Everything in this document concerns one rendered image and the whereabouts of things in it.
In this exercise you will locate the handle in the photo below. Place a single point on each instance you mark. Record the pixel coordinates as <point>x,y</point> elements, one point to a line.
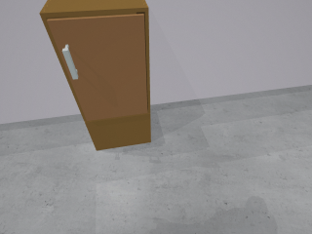
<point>70,63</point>

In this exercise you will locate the cupboard door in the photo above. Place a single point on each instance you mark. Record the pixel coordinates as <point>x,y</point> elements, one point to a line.
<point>109,55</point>

